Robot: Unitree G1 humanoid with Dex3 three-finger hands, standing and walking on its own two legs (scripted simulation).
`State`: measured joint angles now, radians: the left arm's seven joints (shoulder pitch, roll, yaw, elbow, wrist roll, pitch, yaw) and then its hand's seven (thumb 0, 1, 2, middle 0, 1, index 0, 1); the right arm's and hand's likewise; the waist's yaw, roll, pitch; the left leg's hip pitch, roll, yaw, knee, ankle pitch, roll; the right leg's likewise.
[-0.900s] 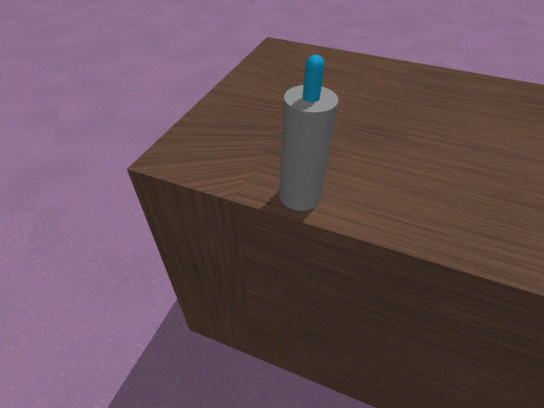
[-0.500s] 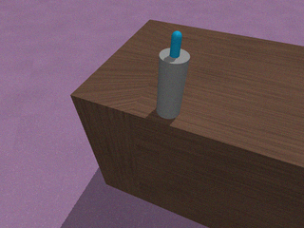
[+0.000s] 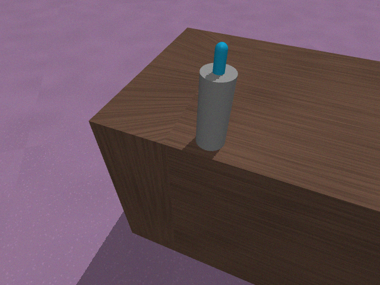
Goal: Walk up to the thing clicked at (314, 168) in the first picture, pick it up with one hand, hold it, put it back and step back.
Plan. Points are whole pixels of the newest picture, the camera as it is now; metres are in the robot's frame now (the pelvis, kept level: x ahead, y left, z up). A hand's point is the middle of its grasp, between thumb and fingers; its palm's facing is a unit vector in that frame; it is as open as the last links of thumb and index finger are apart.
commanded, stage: stand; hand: left
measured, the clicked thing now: (215, 100) +0.50 -0.04 +0.15
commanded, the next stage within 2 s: walk up in 0.22 s
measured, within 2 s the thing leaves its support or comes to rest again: neither
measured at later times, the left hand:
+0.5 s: hand out of the picture +0.10 +0.23 -0.16, palm faces -0.17 -0.91 -0.38, open 7.4 cm
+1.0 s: hand (122, 275) +0.22 +0.17 -0.17, palm faces -0.31 -0.86 -0.41, open 7.4 cm
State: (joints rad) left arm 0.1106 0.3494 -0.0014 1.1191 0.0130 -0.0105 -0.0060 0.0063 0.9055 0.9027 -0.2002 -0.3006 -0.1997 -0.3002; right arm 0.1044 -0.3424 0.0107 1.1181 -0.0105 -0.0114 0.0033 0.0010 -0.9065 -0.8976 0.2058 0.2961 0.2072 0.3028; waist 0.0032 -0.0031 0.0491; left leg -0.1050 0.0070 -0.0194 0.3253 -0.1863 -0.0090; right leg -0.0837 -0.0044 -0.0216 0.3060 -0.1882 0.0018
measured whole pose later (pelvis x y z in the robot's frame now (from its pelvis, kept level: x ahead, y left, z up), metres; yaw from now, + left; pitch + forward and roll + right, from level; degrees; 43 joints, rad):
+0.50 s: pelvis +0.00 -0.05 -0.02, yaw -9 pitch -3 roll +1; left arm 0.23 0.45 0.10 0.94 0.04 0.05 -0.09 0.01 0.91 0.90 -0.20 -0.30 -0.20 -0.30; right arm 0.20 -0.44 -0.09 0.94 -0.05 -0.03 -0.01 0.00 -0.90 -0.90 0.21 0.30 0.21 0.30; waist 0.01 -0.02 0.11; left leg -0.17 0.14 0.10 0.60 -0.37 -0.05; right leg -0.34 -0.07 0.03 0.68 -0.36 -0.01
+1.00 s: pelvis +0.04 -0.06 -0.03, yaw -17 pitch -2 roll -1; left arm 0.18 0.43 0.04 0.83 0.00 0.00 0.03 0.01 0.90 0.90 -0.20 -0.30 -0.20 -0.30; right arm 0.21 -0.35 -0.05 0.83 -0.03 0.01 0.02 0.00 -0.90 -0.90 0.21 0.30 0.21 0.30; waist -0.02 -0.01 0.16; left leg -0.32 0.03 0.04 0.71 -0.35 0.03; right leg -0.45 0.06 0.08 1.06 -0.53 -0.01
